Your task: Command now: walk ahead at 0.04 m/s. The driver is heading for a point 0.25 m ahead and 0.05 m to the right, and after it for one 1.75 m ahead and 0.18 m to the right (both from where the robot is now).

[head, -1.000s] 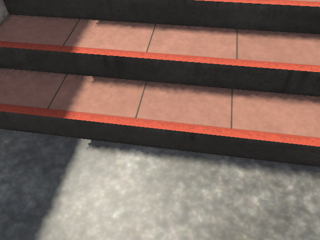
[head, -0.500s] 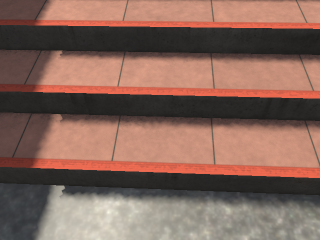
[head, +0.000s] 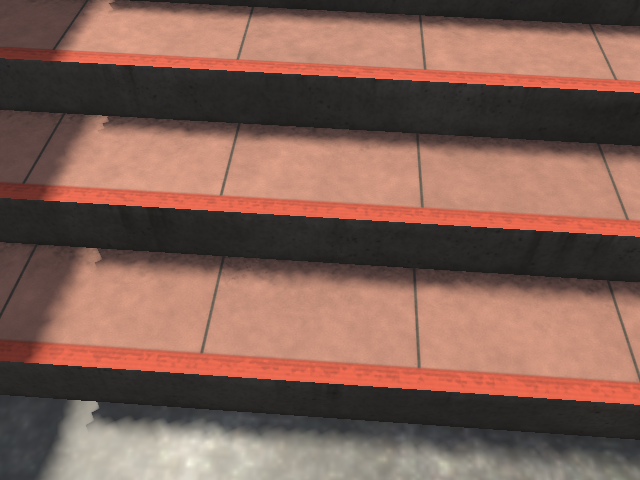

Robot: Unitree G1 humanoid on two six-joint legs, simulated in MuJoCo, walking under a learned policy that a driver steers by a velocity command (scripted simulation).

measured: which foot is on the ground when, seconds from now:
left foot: down 0.00-1.00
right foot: down 0.00-1.00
